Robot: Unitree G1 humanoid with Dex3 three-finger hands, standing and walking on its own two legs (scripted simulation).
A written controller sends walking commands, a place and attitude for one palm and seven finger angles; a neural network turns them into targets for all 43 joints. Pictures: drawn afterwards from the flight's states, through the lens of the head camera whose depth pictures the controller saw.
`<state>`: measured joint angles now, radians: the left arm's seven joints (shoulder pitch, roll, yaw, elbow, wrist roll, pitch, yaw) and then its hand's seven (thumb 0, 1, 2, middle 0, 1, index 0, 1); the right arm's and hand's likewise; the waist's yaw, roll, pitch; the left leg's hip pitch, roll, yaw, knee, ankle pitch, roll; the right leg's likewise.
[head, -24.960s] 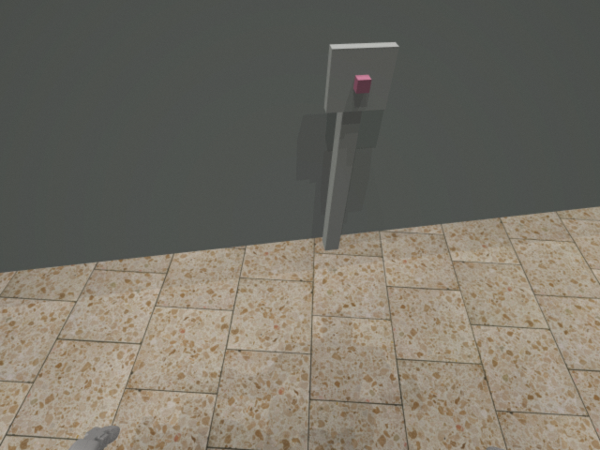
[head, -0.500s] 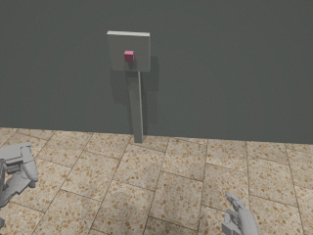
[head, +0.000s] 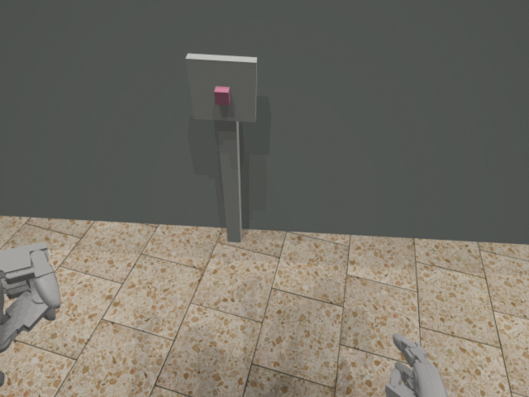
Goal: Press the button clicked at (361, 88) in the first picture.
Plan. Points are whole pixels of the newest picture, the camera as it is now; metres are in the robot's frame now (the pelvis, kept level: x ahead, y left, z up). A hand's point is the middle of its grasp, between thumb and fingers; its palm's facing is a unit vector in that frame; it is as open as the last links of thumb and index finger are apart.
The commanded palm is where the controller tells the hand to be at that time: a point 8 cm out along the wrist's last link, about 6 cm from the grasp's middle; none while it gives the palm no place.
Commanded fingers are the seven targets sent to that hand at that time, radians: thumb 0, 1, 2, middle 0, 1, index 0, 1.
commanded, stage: let the arm hang, fingers relaxed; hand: left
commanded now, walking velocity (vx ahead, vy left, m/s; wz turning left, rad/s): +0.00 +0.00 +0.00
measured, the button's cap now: (222, 95) +0.83 +0.17 +0.01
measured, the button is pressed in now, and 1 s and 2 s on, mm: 0 0 0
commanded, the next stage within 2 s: stand and wait in 1.12 s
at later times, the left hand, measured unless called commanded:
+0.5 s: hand out of the picture -0.04 +0.19 -0.18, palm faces +0.03 -0.97 -0.24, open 4.5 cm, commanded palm none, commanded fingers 0.00 0.90 0.90 -0.38 -0.50 -0.38 -0.50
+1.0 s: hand out of the picture +0.00 +0.16 -0.17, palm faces +0.04 -0.98 -0.20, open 7.3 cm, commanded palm none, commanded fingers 0.00 0.90 0.90 -0.20 -0.30 -0.20 -0.30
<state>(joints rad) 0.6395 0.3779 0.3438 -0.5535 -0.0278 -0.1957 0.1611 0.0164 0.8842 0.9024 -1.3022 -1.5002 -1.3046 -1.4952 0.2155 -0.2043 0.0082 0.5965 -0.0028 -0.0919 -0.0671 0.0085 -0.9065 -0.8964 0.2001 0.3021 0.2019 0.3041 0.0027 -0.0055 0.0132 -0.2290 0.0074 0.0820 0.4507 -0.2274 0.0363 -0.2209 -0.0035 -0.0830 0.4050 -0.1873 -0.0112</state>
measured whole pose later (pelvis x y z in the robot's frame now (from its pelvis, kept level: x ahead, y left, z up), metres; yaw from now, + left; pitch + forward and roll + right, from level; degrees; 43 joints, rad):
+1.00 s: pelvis -0.01 -0.02 +0.00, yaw +0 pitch -2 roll +0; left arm 0.24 0.15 0.02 1.13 0.01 0.00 0.03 0.01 0.93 0.90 -0.20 -0.31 -0.21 -0.30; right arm 0.32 -0.10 0.00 1.13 -0.02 0.00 -0.03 0.00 -0.91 -0.90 0.20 0.30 0.20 0.30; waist -0.01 0.00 0.03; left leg -0.19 0.01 0.07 0.41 -0.19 0.02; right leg -0.20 0.00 -0.09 0.41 -0.19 -0.04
